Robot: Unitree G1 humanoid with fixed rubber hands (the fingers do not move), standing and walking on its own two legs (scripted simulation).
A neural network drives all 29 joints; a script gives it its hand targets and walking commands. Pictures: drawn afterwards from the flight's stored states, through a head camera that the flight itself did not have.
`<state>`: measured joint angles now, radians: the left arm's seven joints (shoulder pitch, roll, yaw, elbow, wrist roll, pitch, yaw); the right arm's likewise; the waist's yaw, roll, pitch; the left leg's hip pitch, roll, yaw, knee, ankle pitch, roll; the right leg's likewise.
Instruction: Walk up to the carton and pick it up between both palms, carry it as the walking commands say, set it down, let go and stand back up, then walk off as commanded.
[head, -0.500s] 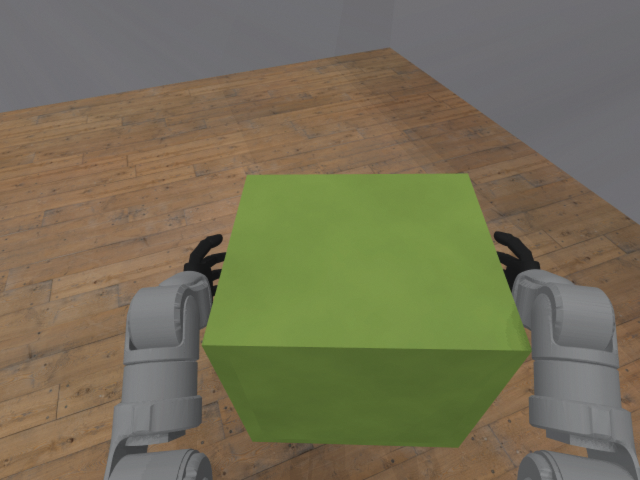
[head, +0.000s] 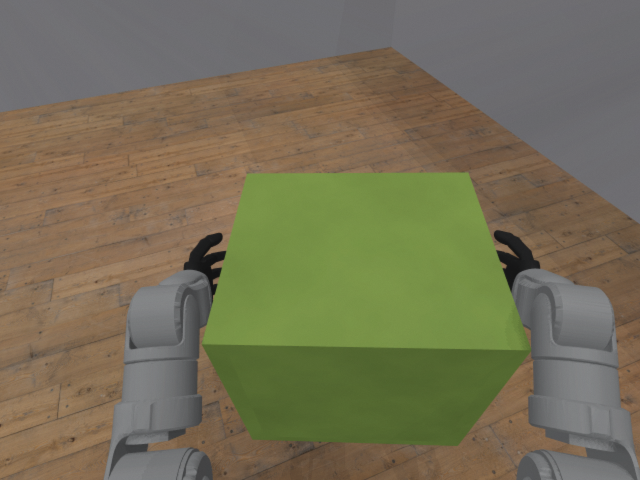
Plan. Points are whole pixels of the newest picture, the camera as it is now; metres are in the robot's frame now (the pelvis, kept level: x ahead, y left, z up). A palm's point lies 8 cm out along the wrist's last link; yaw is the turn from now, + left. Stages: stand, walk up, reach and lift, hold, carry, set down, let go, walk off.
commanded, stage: carry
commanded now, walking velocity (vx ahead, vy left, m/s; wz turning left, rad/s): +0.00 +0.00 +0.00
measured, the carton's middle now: (354, 313) +0.33 -0.01 +0.02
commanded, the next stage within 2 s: none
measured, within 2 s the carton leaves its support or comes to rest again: neither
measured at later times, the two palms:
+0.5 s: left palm (198, 287) +0.31 +0.19 +0.10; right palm (519, 287) +0.32 -0.20 +0.11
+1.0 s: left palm (231, 405) +0.19 +0.13 +0.05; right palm out of the picture +0.12 -0.24 +0.06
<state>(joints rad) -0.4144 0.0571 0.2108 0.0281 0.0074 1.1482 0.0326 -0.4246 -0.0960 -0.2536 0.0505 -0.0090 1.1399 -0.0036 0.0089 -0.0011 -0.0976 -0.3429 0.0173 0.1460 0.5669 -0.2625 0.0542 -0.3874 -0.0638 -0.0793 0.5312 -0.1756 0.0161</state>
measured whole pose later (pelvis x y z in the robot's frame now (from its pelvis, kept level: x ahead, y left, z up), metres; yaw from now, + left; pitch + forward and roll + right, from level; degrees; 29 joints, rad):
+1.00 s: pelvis -0.08 +0.00 -0.01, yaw -11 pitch +2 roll +1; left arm -0.03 -0.04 0.18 -0.41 0.03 1.16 -0.01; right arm -0.06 0.01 -0.25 -0.36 0.00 1.15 0.04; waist -0.01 -0.04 -0.02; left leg -0.45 0.07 0.21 0.62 -0.20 0.04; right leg -0.57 0.03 0.04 0.58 -0.16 0.03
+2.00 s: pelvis -0.43 +0.10 -0.01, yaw -48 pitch +3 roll +0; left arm -0.03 -0.06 0.18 -0.37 0.04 1.15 -0.04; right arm 0.01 -0.01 -0.23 -0.39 -0.02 1.15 0.05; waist -0.02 0.02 -0.07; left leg -0.63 0.11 0.07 1.09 -0.42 -0.08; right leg -0.47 0.00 0.02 0.64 -0.23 0.00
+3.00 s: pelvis -0.67 +0.42 +0.00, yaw -82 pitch +2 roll -1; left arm 0.04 0.02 0.17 -0.47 0.01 1.15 -0.04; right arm 0.03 0.06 -0.22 -0.43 -0.02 1.12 0.04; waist 0.02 -0.05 -0.08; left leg -0.32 0.03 0.10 0.55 -0.28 0.04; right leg -0.66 0.07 0.05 1.03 -0.37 0.05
